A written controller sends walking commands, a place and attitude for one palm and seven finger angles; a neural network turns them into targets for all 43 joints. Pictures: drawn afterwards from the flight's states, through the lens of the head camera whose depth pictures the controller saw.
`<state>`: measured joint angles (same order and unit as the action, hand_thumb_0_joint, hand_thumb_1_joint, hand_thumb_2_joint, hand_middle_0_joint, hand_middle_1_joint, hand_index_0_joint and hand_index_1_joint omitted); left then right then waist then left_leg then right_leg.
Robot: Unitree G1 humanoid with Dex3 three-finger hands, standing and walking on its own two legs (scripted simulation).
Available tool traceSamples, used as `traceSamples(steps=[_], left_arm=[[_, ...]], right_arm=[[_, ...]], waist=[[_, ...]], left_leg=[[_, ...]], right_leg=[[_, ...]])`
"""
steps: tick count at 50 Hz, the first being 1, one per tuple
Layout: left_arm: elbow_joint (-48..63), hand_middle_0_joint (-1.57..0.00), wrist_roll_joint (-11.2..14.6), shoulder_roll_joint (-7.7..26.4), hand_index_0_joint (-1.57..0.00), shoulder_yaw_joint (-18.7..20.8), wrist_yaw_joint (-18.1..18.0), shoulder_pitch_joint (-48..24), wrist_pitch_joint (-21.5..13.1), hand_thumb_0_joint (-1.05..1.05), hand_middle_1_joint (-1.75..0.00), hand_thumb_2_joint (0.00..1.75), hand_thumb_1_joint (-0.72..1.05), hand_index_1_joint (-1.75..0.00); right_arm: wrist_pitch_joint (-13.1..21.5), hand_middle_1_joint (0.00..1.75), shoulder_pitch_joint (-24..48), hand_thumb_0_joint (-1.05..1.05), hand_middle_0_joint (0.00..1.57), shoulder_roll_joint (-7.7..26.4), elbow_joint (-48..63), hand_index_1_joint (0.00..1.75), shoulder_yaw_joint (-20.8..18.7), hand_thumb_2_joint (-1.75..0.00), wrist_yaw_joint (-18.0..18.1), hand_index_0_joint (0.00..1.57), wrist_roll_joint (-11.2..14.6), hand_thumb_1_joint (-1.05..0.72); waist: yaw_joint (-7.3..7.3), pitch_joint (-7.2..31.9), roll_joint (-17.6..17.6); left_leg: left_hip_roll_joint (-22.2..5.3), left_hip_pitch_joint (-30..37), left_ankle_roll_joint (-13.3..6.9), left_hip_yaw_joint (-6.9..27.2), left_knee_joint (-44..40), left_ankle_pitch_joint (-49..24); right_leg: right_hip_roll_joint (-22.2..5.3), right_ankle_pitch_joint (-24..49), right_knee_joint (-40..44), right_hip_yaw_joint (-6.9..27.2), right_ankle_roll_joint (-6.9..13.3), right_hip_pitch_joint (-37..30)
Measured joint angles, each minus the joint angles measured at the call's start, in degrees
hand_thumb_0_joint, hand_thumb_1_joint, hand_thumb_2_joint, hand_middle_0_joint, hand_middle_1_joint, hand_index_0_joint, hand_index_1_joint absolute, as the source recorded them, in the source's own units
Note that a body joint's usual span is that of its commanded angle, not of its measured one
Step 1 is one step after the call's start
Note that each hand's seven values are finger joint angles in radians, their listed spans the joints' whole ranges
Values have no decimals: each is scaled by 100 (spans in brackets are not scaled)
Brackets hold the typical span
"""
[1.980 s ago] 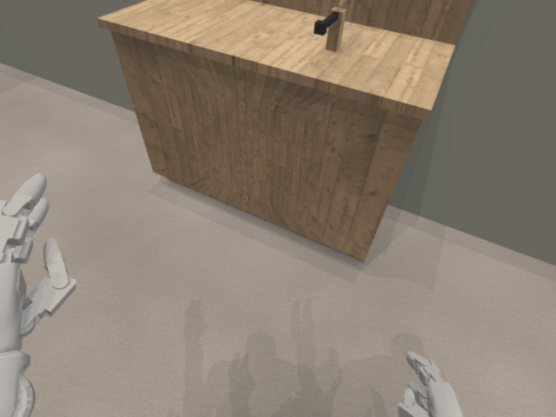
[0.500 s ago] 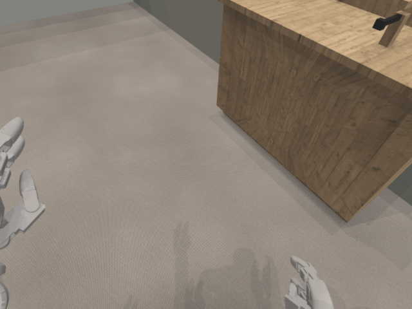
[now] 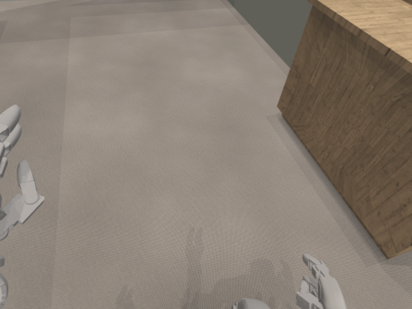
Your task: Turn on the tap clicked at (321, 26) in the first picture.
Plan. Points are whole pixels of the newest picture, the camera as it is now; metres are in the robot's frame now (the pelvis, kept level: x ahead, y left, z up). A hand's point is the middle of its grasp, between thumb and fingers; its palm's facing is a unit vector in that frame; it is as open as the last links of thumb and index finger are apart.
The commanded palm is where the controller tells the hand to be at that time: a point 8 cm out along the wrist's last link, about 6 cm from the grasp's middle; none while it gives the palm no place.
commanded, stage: walk around to get in front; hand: left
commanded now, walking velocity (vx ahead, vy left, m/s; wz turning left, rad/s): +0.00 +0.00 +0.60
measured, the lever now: out of the picture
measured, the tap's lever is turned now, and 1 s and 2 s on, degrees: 0 0 0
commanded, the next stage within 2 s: none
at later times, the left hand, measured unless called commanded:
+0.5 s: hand out of the picture +0.08 +0.24 +0.19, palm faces +0.63 -0.65 -0.43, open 7.4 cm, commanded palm +0.01 +0.26 +0.18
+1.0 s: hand out of the picture +0.05 +0.27 +0.18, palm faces +0.78 -0.42 -0.46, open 7.4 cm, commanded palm -0.02 +0.28 +0.18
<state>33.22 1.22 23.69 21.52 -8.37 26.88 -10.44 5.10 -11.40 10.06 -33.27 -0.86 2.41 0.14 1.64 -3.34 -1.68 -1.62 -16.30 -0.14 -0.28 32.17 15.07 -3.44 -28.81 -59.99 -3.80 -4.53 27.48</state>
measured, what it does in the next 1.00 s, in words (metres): steps on the spot, turning left: right foot, then left foot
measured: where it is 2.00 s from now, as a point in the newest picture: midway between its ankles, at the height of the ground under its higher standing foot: outside the picture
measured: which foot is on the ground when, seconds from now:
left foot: down 0.00-0.22, up 0.24-0.62, down 0.64-0.96, up 0.98-1.00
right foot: up 0.00-0.20, down 0.22-0.64, up 0.66-0.94, down 0.96-1.00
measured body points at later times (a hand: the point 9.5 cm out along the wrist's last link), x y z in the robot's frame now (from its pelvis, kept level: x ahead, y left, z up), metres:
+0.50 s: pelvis -0.05 -0.05 +0.01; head -0.04 -0.06 +0.46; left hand +0.04 +0.27 +0.21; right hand +0.17 -0.26 -0.08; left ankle -0.09 +0.08 -0.67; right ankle +0.00 -0.13 -0.73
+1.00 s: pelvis -0.01 -0.04 -0.01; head +0.01 -0.06 +0.43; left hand +0.00 +0.29 +0.20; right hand +0.23 -0.12 -0.13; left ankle -0.11 +0.07 -0.71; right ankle +0.10 -0.10 -0.74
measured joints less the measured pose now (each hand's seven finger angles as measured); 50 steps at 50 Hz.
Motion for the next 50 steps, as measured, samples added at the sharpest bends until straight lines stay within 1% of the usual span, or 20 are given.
traceSamples(steps=[4,9,10,11,13,14,16,18,20,23,27,31,32,33,35,38,42,47,48,50], left_arm=[[157,-21,70,-13,-21,-30,67,285,3,2,-30,90,89,-30],[-182,-21,130,-55,-21,-16,76,215,122,2,-30,90,89,-30],[-265,-21,128,-69,-21,-11,74,154,167,2,-30,90,89,-30],[-339,-21,103,-113,-21,-23,69,73,210,2,-30,90,89,-30],[-495,-21,48,-290,-21,-182,47,-142,322,2,-30,90,89,-30],[-550,-21,40,-370,-21,-274,33,-211,362,2,-30,90,89,-30],[-613,-21,32,-489,-21,-390,34,-184,349,2,-30,90,89,-30],[-638,-21,17,-488,-21,-437,62,-76,302,2,-30,90,89,-30],[-658,-21,1,-394,-21,-428,75,4,242,2,-30,90,89,-30],[-627,-21,20,-249,-21,-342,29,45,162,2,-30,90,89,-30],[-390,-21,52,-210,-21,-214,-120,57,113,2,-30,90,89,-30],[-62,-21,85,-305,-21,-156,-267,-7,90,1,-30,90,89,-30],[25,-21,104,-315,-21,-126,-297,-32,72,1,-30,90,89,-30],[24,-21,107,-311,-21,-87,-321,-107,29,1,-30,90,89,-30],[-193,-21,-6,-296,-20,-63,-273,-307,-63,1,-30,90,89,-30],[-373,-21,-104,-265,-20,-109,-124,-439,-34,2,-30,90,90,-30],[-267,-21,-61,-285,-20,-136,-13,-204,-136,2,-30,90,90,-30],[-503,-21,-47,-152,-20,-43,36,-76,-157,1,-30,90,89,-30],[-570,-21,-66,-120,-20,-41,32,-152,-117,1,-30,90,89,-30],[-746,-21,-91,-228,-20,-158,48,-435,-40,1,-30,90,89,-30]], right_arm=[[97,29,-131,1,20,-177,34,30,170,-90,-82,20,46,-90],[104,30,-160,1,21,-222,-56,30,294,-90,-14,20,24,-90],[91,30,-148,1,21,-213,-67,30,308,-90,-9,21,21,-90],[69,30,-119,1,21,-180,-74,30,314,-90,-8,21,21,-90],[-25,30,-23,1,21,-54,-180,30,268,-90,2,21,7,-90],[-68,30,-5,1,21,10,-249,30,237,-90,6,21,-22,-90],[-171,30,-7,1,21,130,-337,30,190,-90,27,21,-67,-90],[-264,30,-48,1,21,207,-366,30,132,-90,89,21,-67,-90],[-312,30,-117,1,21,265,-346,30,61,-90,164,20,-77,-90],[-298,30,-233,1,21,375,-280,30,-43,-90,248,20,-99,-90],[-211,29,-358,1,20,514,-188,30,-159,-90,291,20,-125,-90],[-143,29,-379,1,20,556,-53,30,-168,-90,305,20,-126,-91],[-105,29,-362,1,20,564,32,30,-154,-90,311,20,-114,-91],[-55,29,-272,1,20,488,35,30,-149,-90,308,20,-101,-91],[32,29,-126,1,20,243,-69,30,-100,-90,240,20,-66,-91],[85,29,-111,1,20,-110,-192,30,48,-90,92,20,3,-91],[165,29,-216,1,20,-391,-279,30,274,-90,-13,20,11,-90],[114,30,-313,1,21,-437,-347,30,407,-90,20,21,-29,-90],[85,30,-308,1,21,-398,-343,30,406,-90,31,21,-22,-90],[-5,30,-152,1,21,-218,-489,30,333,-90,36,21,-24,-90]], waist=[[-78,84,168],[-248,161,380],[-289,173,387],[-337,172,419],[-365,107,528],[-368,97,506],[-321,124,438],[-227,180,345],[-162,239,231],[-125,311,86],[-188,353,-52],[-276,311,-185],[-284,298,-182],[-281,215,-246],[-228,127,-287],[-133,188,-178],[-173,236,98],[-338,239,449],[-345,242,493],[-365,112,572]], left_leg=[[-30,-41,84,299,-215,-239],[55,-242,203,629,-160,-380],[100,-320,240,675,-79,-376],[121,-431,247,702,70,-320],[178,-801,187,645,1010,485],[254,-1019,197,531,1719,683],[297,-1359,271,247,2979,625],[219,-1472,329,-5,3563,491],[85,-1388,329,-211,3491,436],[-107,-1054,265,-430,2681,528],[-225,-510,140,-633,1415,879],[-136,142,-12,-804,199,893],[-103,275,-124,-766,-94,612],[-66,230,-101,-753,29,286],[-42,186,-30,-651,331,312],[-56,256,2,-374,229,356],[-141,460,58,-126,-156,210],[-237,452,100,95,102,494],[-261,268,-16,122,485,764],[-185,-299,-78,187,1936,1232]], right_leg=[[137,376,523,9,-70,-79],[345,418,1870,22,-68,-831],[367,572,2309,14,-39,-1066],[386,980,2686,-18,161,-1205],[356,1290,2644,-168,579,-1180],[272,1272,2622,-227,671,-1195],[118,1273,2743,-335,716,-1290],[-11,1359,2953,-475,698,-1401],[-126,1456,3140,-622,691,-1468],[-270,1538,3292,-837,689,-1471],[-443,1493,3188,-1071,641,-1349],[-681,1196,2589,-1205,509,-1130],[-731,1004,2216,-1171,456,-977],[-737,598,1611,-938,354,-773],[-530,118,228,-418,268,-320],[-319,292,-653,-170,167,158],[-258,671,348,-254,96,130],[-50,803,2317,-522,80,-731],[-21,983,2577,-554,226,-843],[-101,1414,2274,-681,566,-752]])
